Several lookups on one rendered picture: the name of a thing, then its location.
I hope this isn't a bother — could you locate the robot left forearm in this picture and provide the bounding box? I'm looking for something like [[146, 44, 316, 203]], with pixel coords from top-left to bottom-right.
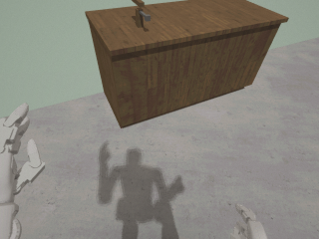
[[0, 202, 22, 239]]

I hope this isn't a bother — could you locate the tap lever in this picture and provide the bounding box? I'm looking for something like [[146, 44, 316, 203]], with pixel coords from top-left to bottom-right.
[[139, 10, 151, 22]]

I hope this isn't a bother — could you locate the counter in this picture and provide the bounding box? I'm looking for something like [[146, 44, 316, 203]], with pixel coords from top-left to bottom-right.
[[85, 0, 289, 128]]

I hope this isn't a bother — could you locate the left robot hand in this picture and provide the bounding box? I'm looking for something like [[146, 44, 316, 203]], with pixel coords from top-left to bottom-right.
[[0, 103, 45, 204]]

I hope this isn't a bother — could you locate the right robot hand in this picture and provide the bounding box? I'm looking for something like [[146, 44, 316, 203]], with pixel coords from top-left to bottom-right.
[[230, 203, 268, 239]]

